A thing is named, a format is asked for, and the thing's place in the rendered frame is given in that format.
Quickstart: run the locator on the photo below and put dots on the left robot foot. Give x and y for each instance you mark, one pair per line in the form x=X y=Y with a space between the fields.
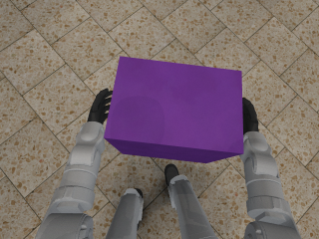
x=141 y=194

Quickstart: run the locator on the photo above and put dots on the left robot forearm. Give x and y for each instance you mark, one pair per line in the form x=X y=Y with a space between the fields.
x=76 y=191

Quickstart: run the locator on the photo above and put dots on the left robot upper arm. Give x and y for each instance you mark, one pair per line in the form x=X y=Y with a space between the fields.
x=67 y=226

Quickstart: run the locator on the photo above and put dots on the robot left hand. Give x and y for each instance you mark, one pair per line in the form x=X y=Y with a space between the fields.
x=98 y=110

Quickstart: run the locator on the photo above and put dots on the robot right shin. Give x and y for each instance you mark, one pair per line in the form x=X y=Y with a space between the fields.
x=179 y=177

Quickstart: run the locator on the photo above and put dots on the right robot upper arm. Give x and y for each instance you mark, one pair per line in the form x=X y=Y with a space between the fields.
x=265 y=230

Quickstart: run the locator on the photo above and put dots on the robot right hand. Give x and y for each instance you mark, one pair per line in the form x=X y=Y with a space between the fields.
x=249 y=116

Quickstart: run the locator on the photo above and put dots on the right robot forearm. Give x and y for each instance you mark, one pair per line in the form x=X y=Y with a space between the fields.
x=265 y=201

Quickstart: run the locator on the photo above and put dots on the carton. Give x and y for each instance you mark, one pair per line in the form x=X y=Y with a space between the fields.
x=176 y=111

